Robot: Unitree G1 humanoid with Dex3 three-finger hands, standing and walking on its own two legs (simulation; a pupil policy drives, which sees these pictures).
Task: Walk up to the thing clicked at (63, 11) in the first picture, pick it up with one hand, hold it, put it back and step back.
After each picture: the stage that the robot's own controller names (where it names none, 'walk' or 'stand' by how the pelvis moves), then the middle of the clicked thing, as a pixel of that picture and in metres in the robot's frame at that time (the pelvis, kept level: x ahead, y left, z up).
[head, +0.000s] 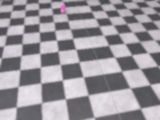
stand; (63, 8) +2.31 +0.33 -0.72
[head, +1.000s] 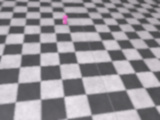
walk; (65, 19) +2.18 +0.23 -0.71
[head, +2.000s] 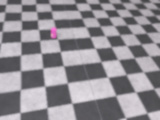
walk; (53, 32) +1.54 +0.29 -0.72
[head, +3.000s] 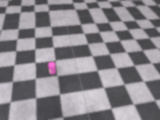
walk; (52, 68) +1.02 +0.29 -0.71
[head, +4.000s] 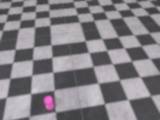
walk; (49, 103) +0.64 +0.30 -0.69
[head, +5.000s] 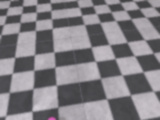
stand; out of the picture +0.42 +0.26 -0.70
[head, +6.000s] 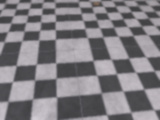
stand; out of the picture +0.39 +0.21 -0.72
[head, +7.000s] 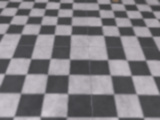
stand; out of the picture +0.38 +0.17 -0.71
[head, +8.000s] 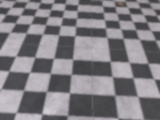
stand; out of the picture +0.41 +0.16 -0.72
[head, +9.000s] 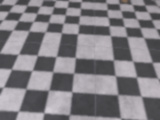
stand; out of the picture +0.40 +0.16 -0.72
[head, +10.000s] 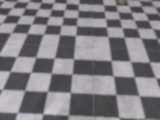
stand; out of the picture +0.41 +0.17 -0.72
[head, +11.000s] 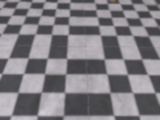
stand; out of the picture +0.40 +0.19 -0.72
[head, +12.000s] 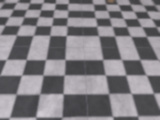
stand; out of the picture +0.39 +0.19 -0.72
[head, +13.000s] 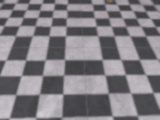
stand; out of the picture +0.39 +0.20 -0.72
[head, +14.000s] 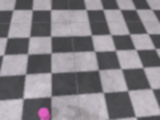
go down; (44, 114) +0.41 +0.22 -0.65
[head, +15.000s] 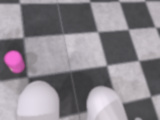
go down; (15, 62) +0.44 +0.29 -0.30
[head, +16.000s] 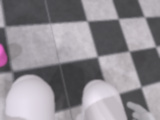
close in; out of the picture +0.43 +0.31 -0.26
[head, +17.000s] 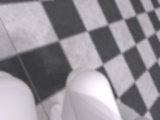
close in; out of the picture +0.40 +0.34 -0.21
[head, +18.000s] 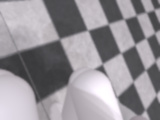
lift; out of the picture +0.38 +0.34 -0.22
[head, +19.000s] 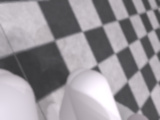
lift; out of the picture +0.37 +0.33 -0.22
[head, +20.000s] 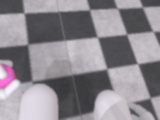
lift; (4, 80) +0.31 +0.27 -0.07
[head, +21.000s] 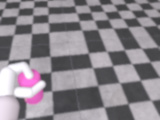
hold; (31, 87) +0.34 +0.18 +0.04
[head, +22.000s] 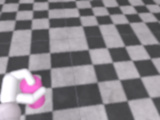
hold; (33, 92) +0.33 +0.18 +0.00
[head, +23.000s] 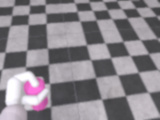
crouch; (37, 94) +0.33 +0.16 -0.03
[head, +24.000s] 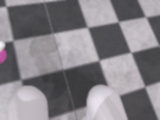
lower; out of the picture +0.44 +0.28 -0.10
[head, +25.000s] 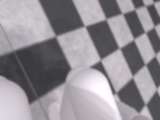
lower; out of the picture +0.39 +0.34 -0.22
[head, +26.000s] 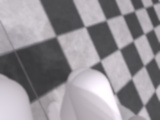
lower; out of the picture +0.39 +0.35 -0.22
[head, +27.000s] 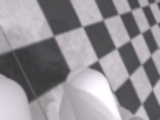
lower; out of the picture +0.38 +0.35 -0.22
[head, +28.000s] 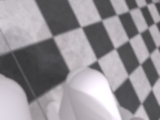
lower; out of the picture +0.38 +0.35 -0.22
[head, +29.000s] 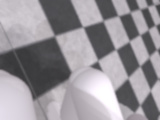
open; out of the picture +0.37 +0.34 -0.22
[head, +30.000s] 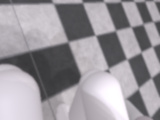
stand; out of the picture +0.38 +0.33 -0.22
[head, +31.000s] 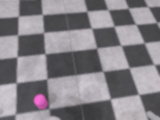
stand; (41, 102) +0.40 +0.24 -0.54
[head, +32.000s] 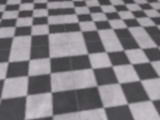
stand; out of the picture +0.37 +0.23 -0.66
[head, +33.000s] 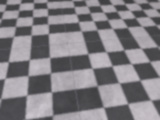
stand; out of the picture +0.37 +0.23 -0.67
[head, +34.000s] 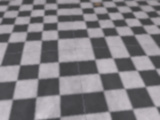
stand; out of the picture +0.40 +0.21 -0.72
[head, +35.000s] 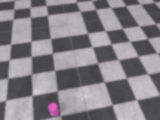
walk; (53, 109) +0.47 +0.24 -0.69
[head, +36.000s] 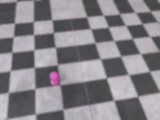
walk; (54, 78) +0.72 +0.22 -0.69
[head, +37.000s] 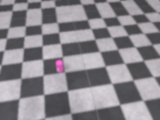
stand; (59, 66) +0.99 +0.29 -0.70
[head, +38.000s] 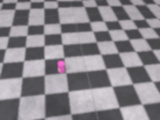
stand; (61, 67) +1.01 +0.22 -0.72
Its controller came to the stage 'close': yes
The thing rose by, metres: 0.70
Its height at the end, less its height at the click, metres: +0.00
